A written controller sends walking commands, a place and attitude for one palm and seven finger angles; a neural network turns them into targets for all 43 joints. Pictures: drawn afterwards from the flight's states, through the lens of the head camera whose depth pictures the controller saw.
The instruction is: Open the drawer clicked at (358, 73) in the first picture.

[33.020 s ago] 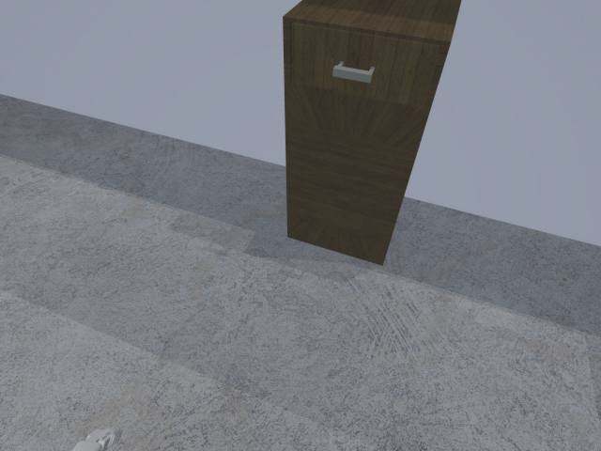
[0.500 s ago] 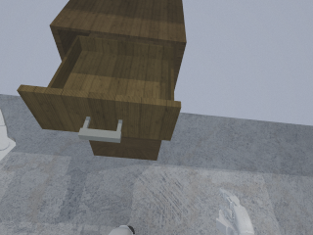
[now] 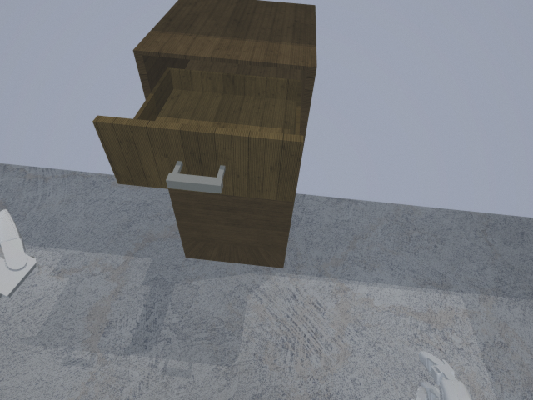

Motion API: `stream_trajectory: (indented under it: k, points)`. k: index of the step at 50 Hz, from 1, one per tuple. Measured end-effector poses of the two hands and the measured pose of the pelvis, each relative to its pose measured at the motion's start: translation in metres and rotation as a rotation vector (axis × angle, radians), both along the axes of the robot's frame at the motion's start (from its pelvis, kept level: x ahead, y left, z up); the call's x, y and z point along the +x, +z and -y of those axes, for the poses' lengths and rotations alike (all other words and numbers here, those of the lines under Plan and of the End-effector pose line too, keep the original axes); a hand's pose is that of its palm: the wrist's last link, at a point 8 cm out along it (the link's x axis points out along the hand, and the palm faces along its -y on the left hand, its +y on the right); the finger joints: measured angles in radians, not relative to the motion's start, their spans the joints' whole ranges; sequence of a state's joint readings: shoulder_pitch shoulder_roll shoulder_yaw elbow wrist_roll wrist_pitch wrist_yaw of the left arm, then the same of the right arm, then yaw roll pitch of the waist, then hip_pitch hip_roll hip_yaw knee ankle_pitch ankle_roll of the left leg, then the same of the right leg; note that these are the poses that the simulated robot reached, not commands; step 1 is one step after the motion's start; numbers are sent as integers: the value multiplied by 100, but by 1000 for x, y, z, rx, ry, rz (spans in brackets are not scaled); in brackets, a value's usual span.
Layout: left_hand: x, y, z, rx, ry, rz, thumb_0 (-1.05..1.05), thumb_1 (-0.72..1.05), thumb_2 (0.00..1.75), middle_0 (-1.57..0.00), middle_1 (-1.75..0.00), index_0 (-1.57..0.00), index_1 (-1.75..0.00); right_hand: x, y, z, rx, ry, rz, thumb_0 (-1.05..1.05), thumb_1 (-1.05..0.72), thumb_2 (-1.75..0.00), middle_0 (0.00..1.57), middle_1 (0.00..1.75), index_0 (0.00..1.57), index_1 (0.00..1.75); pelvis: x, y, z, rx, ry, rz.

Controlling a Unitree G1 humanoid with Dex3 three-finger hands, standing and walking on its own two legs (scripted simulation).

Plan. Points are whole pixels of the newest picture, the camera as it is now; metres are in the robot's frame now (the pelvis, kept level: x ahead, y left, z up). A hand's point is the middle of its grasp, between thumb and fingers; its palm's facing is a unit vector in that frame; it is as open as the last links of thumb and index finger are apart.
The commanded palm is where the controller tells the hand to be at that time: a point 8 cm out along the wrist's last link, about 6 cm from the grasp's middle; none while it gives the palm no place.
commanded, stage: stop stepping back and stand still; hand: left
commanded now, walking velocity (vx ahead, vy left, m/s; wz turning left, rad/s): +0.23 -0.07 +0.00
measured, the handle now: (197, 175) +0.50 +0.16 +0.04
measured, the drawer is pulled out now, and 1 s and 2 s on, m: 0.27 0.27 0.27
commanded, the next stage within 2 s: let the arm hang, fingers relaxed in 0.44 s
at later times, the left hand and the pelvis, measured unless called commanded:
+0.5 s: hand (11, 290) +0.17 +0.23 +0.22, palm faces +0.43 -0.82 -0.39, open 7.4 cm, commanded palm +0.10 +0.28 +0.23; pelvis -0.03 +0.00 +0.00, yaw +1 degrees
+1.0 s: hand out of the picture +0.00 +0.18 -0.17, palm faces +0.09 -0.98 -0.20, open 7.0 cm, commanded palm none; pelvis -0.02 -0.01 +0.00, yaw +3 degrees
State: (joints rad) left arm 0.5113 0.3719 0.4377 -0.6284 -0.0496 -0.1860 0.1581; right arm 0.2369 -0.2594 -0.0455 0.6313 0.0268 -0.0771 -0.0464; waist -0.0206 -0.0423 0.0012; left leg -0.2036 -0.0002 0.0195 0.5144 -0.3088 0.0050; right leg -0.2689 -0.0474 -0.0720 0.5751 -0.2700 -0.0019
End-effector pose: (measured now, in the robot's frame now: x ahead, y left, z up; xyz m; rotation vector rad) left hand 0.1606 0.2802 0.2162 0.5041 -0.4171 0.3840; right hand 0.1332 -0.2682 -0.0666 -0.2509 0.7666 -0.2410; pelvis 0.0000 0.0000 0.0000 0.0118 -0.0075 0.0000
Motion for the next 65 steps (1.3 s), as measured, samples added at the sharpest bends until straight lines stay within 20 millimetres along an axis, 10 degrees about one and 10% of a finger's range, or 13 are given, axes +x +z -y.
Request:
stream_trajectory:
  k: [12, 19, 28, 30, 34, 38, 41, 54, 65]
  points:
    - [-54, 39, 12, 178, -30, 138, 1, 89, 90, -22, -30, -21, -31, -5, -11, -50, 132, 103, 61, 1, -90, -90, 20, 30, 20, 30, -31, -6, 5, -37, 17, 19]
    - [-44, 2, -15, 6, 35, 85, 1, 89, 90, -21, -30, -21, -31, -18, -17, -52, 88, 87, 20, 1, -90, -90, 20, 30, 20, 30, -35, -11, -7, -23, 21, 27]
    - [-28, 15, 20, 112, -84, 22, 2, 89, 90, -21, -30, -20, -31, -28, -16, -48, 124, 106, -19, 1, -90, -90, 20, 30, 20, 30, -23, 0, 6, -16, 20, -7]
    - [-8, -28, 18, 86, -79, -146, 1, 90, 90, -21, -30, -20, -30, -23, -36, -39, 141, 112, -46, 1, -90, -90, 20, 30, 20, 30, -21, -9, 6, -3, 22, -23]
    - [10, -174, 17, -193, 12, -728, 0, 90, 90, -20, -30, -19, -30, -27, -67, -27, 173, 59, -130, 1, -90, -90, 20, 30, 20, 30, -17, -15, 2, -6, 39, -21]
    - [-39, -296, 50, -420, 39, -1213, 1, 91, 90, -20, -30, -19, -30, -53, -73, -22, 156, 30, -248, 1, -91, -90, 20, 30, 20, 30, -15, -15, 6, 7, 39, 9]
    - [-92, -345, 82, -573, 41, -1453, 1, 92, 90, -20, -30, -19, -30, -82, -67, -19, 122, 13, -361, 1, -91, -90, 20, 30, 20, 30, -14, -10, 11, 4, 39, 20]
    - [-192, -349, 49, -619, 288, -1712, -1, 95, 90, -21, -30, -20, -30, -152, -69, -33, 142, -41, -619, 1, -91, -90, 20, 30, 20, 30, -17, 6, 10, -25, 38, 25]
    - [-202, -346, 57, -621, 280, -1741, 1, 92, 90, -20, -30, -19, -30, -166, -78, -62, 221, -46, -636, 1, -92, -90, 20, 30, 20, 30, -21, 9, 3, -16, 16, 43]
